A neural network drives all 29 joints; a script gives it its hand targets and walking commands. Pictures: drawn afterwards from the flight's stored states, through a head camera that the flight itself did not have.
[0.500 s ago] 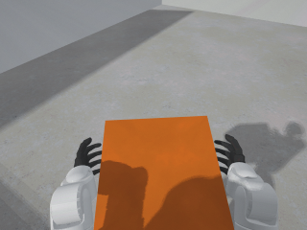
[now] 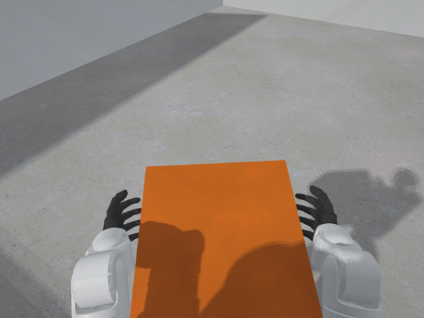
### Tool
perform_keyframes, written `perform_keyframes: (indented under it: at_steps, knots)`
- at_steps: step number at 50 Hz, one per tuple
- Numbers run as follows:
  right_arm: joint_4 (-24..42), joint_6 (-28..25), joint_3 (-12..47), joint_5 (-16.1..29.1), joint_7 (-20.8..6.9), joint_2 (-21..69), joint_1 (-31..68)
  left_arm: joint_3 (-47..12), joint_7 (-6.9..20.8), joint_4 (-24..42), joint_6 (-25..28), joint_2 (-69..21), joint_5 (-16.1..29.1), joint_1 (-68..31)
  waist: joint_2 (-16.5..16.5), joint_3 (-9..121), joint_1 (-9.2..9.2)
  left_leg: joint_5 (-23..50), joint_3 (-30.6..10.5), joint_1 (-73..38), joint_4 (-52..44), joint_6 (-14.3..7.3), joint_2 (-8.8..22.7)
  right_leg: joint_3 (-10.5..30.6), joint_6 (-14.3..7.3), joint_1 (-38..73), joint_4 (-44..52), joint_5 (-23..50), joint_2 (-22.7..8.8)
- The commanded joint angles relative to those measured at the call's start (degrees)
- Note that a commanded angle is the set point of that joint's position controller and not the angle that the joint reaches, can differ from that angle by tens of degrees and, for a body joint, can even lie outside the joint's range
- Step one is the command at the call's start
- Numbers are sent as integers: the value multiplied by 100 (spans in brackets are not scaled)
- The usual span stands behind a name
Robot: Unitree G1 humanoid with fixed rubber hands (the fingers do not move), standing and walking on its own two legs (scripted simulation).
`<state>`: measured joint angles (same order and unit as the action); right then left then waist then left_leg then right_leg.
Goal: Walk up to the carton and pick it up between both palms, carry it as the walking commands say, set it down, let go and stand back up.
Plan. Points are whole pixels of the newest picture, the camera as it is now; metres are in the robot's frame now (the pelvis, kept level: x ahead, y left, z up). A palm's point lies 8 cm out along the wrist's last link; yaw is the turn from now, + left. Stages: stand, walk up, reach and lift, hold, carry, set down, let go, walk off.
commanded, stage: carry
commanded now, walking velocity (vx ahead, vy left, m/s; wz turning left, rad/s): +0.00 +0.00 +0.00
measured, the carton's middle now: (219, 245) +0.27 +0.00 +0.02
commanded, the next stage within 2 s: none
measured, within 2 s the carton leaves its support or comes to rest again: neither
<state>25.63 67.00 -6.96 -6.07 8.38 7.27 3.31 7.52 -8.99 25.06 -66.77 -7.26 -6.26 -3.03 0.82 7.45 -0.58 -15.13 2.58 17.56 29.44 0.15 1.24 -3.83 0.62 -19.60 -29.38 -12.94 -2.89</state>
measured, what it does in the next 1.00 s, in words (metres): walks ahead, turning left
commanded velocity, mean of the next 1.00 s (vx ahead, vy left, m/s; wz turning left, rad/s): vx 0.35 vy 0.00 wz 0.42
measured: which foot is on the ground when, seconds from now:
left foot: down 0.00-0.88, up 0.90-1.00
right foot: down 0.00-1.00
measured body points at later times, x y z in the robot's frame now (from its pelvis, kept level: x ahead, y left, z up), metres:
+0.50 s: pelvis +0.02 +0.00 +0.00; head -0.02 +0.00 +0.45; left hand +0.26 +0.18 +0.09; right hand +0.27 -0.17 +0.10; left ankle +0.00 +0.12 -0.74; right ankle +0.02 -0.13 -0.73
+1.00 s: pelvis +0.19 +0.04 -0.01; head +0.21 +0.05 +0.44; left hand +0.38 +0.29 +0.07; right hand +0.49 -0.04 +0.08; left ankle +0.20 +0.10 -0.73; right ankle +0.03 -0.14 -0.72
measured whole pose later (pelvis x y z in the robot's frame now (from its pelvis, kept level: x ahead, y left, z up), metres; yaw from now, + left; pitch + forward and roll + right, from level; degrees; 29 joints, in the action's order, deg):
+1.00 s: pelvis +0.19 +0.04 -0.01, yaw +18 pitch +4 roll +2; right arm 34.0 69.4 -6.0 -5.4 8.3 7.3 1.5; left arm 6.2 -9.7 33.1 -68.0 -7.4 -4.7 -0.2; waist 2.1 2.5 0.2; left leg -18.3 12.5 23.0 34.5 -2.5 -3.1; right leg -16.0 6.0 2.8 -29.3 -25.6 -11.4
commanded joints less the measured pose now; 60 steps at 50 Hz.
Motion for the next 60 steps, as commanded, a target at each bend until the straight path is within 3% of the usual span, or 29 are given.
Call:
perform_keyframes:
  at_steps: [1, 16, 17, 19, 21, 23, 27, 30, 33, 35, 37, 39, 41, 42, 43, 44, 45, 46, 47, 48, 49, 50, 51, 52, 53, 54, 55, 57, 60]
  knots:
    - [341, -28, 3786, 1983, -1248, 4492, 2331, -3862, 1286, 363, -4, -4398, 2009, -2353, -70, 911, 6, 809, -350, 17, -519, -168, 513, 453, -235, 766, 330, 832, -462]
    - [64, -207, 3664, 1874, -1297, 4476, 2400, -3759, 1331, 93, 179, -4394, 1914, -2453, -72, 933, 21, 798, -330, 10, -518, -177, 530, 470, -238, 739, 326, 799, -456]
    - [533, -158, 3930, 2076, -1297, 4710, 2473, -4041, 1316, 595, 134, -4622, 2117, -2520, -90, 946, 43, 446, -339, 69, -548, -178, 517, 413, -222, 762, 322, 397, -441]
    - [569, 1, 4028, 2152, -1299, 4683, 2397, -4104, 1290, 637, -21, -4604, 2159, -2281, -179, 849, 87, -884, -494, 149, -694, -258, 552, 268, -150, 620, 331, -1108, -417]
    - [578, 114, 4065, 2128, -1301, 4546, 2335, -4045, 1286, 695, -118, -4442, 2109, -2320, -135, 498, 60, -1745, -687, 441, -836, -331, 569, 360, -143, 460, 566, -2068, -481]
    - [642, 198, 4108, 2120, -1311, 4494, 2365, -4024, 1294, 720, -194, -4419, 2099, -2355, -84, 307, 60, -1776, -682, 669, -755, -332, 528, 431, -180, 624, 718, -2235, -581]
    - [694, 313, 4117, 2118, -1339, 4425, 2401, -3992, 1278, 622, -287, -4458, 2093, -2351, 296, 183, 60, -1128, -153, 1031, -153, -231, 260, 638, -313, 1124, 1201, -2499, -1054]
    - [670, 370, 4088, 2121, -1360, 4425, 2427, -3990, 1257, 575, -331, -4523, 2095, -2401, 416, 80, 27, -768, 24, 959, -115, -248, 243, 438, -320, 1198, 1300, -2554, -1306]
    - [652, 381, 4083, 2132, -1361, 4523, 2344, -4066, 1281, 708, -353, -4646, 2148, -2547, -83, 244, -15, -93, -442, 203, -532, -444, 484, -349, -54, 1099, 464, -1470, -1095]
    - [606, 366, 4037, 2125, -1322, 4548, 2150, -4116, 1303, 795, -384, -4690, 2202, -2554, -599, 526, -46, 1265, -1056, -705, -592, -722, 696, -813, 209, 637, -489, -627, -784]
    - [633, 332, 4036, 2134, -1263, 4614, 2012, -4147, 1329, 863, -402, -4746, 2258, -2517, -806, 851, -79, 2750, -1649, -1521, -405, -1008, 810, -792, 387, 149, -1165, -44, -570]
    - [767, 305, 4113, 2167, -1237, 4700, 2111, -4139, 1358, 858, -391, -4816, 2284, -2439, -763, 881, -53, 4072, -1605, -1949, -184, -1041, 755, -871, 407, -81, -1069, -105, -349]
    - [905, 264, 4195, 2231, -1241, 4787, 2281, -4100, 1376, 876, -335, -4911, 2320, -2364, -476, 899, 71, 5838, -1019, -1552, 635, -774, 530, -853, 241, 769, -416, -145, -218]
    - [991, 261, 4219, 2249, -1251, 4770, 2417, -4058, 1364, 836, -302, -4939, 2320, -2166, 83, 1045, 264, 5686, -344, -229, 1634, -493, 240, -656, 84, 2396, 336, 1162, -435]
    - [1089, 268, 4250, 2251, -1270, 4728, 2504, -4009, 1327, 836, -260, -4925, 2278, -1972, 906, 1091, 424, 3674, 339, 1784, 3039, -214, -54, -99, -176, 4333, 784, 3116, -1135]
    - [1037, 294, 4308, 2291, -1305, 4737, 2291, -4001, 1268, 881, -215, -4890, 2242, -1999, 1797, 447, 280, -1123, 830, 3867, 3293, -93, -506, 1056, -552, 5347, 979, 5456, -2138]
    - [937, 295, 4356, 2364, -1327, 4769, 2221, -4027, 1220, 1003, -190, -4816, 2258, -1970, 802, 153, 274, -1593, 572, 3993, 2980, -164, -30, 930, -591, 5271, 903, 6202, -2272]
    - [1094, 306, 4472, 2417, -1363, 4708, 2383, -4001, 1224, 1087, -163, -4761, 2202, -2027, 757, 208, 266, -1738, 504, 3101, 1753, -240, 112, 396, -537, 4574, 825, 5520, -2306]
    - [1145, 291, 4469, 2353, -1347, 4761, 2370, -4098, 1261, 1247, -157, -4790, 2265, -2145, 817, 121, 207, -1345, 835, 1810, 767, -268, -131, -605, -230, 3557, 700, 5914, -1963]
    - [1137, 252, 4445, 2239, -1312, 4842, 2189, -4197, 1299, 1355, -150, -4860, 2344, -2087, 1164, 423, 198, -556, 1330, 824, 495, -219, -635, -1157, -61, 3261, 118, 6744, -1703]
    - [1163, 213, 4416, 2211, -1299, 4912, 2042, -4295, 1330, 1484, -138, -4933, 2421, -2067, 1232, 791, 97, 62, 1571, -244, -24, -244, -931, -1409, 44, 2798, -752, 6674, -1512]
    - [1150, 185, 4420, 2205, -1277, 4954, 1929, -4350, 1362, 1540, -133, -4887, 2471, -2142, 966, 1166, -89, 842, 1424, -1763, -723, -402, -970, -1484, 236, 1726, -1724, 5599, -1300]
    - [1114, 162, 4391, 2189, -1250, 4974, 1928, -4383, 1388, 1582, -156, -4808, 2450, -2322, 154, 1203, -197, 895, -34, -3067, -1024, -728, -194, -1031, 343, -69, -2950, 1743, -969]
    - [984, 150, 4161, 2059, -1188, 4815, 1948, -4517, 1458, 1574, -209, -4730, 2548, -2444, -1319, 1072, -144, 2394, -2930, -3532, -1355, -1563, 1468, -732, 525, -1740, -4547, -1656, -77]
    - [1000, 178, 4216, 2044, -1194, 4815, 2086, -4340, 1498, 1199, -244, -4676, 2499, -2198, -584, 1259, -115, 2945, -3265, -3495, -1386, -1937, 1924, 208, 380, -1982, -4998, -1705, -278]
    - [932, 160, 4268, 1981, -1210, 4891, 2070, -4324, 1554, 978, -227, -4821, 2491, -2080, -73, 1069, -119, 2874, -2681, -3182, -1329, -1869, 1863, 411, 319, -2121, -4964, -1414, -550]
    - [838, 132, 4334, 1966, -1248, 5027, 2078, -4335, 1594, 934, -173, -4967, 2502, -2095, 199, 847, -98, 2870, -2173, -2852, -1342, -1672, 1663, 389, 321, -2183, -4664, -1277, -638]
    - [780, 69, 4382, 2064, -1330, 5230, 2098, -4323, 1580, 923, -60, -5197, 2432, -2079, 51, 647, -59, 3041, -1532, -2649, -1368, -1366, 1271, 161, 406, -2315, -3838, -1131, -690]
    - [938, 44, 4360, 2175, -1410, 5021, 2142, -4375, 1459, 1040, 4, -5208, 2320, -2098, -428, 454, -53, 3080, -1168, -2085, -1514, -1232, 1050, -209, 454, -1981, -2689, -734, -461]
